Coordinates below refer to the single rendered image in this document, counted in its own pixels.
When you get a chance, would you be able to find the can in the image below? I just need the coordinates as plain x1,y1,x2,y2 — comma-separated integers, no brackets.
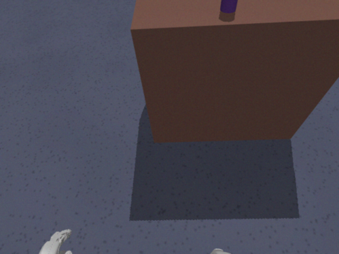
220,0,238,13

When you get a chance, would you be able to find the left robot hand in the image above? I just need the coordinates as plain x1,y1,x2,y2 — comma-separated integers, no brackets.
39,229,72,254

